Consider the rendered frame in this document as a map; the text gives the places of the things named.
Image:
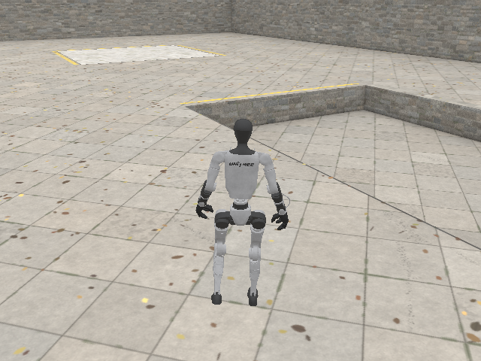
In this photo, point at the right robot hand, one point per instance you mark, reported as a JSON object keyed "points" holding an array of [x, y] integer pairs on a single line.
{"points": [[282, 218]]}

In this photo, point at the left robot thigh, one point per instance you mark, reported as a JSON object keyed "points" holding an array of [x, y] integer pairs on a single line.
{"points": [[221, 222]]}

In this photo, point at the left robot hand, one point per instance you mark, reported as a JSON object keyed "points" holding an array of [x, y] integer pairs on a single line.
{"points": [[205, 208]]}

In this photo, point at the robot right upper arm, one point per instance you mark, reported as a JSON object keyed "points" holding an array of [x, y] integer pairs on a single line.
{"points": [[270, 174]]}

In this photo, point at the robot right shin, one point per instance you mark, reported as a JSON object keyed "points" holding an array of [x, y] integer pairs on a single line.
{"points": [[254, 273]]}

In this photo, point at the robot left upper arm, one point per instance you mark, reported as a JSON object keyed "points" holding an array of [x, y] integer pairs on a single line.
{"points": [[213, 170]]}

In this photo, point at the robot left forearm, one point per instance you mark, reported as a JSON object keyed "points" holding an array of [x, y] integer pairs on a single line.
{"points": [[204, 196]]}

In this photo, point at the robot right forearm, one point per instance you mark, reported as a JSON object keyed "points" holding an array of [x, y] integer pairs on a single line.
{"points": [[278, 201]]}

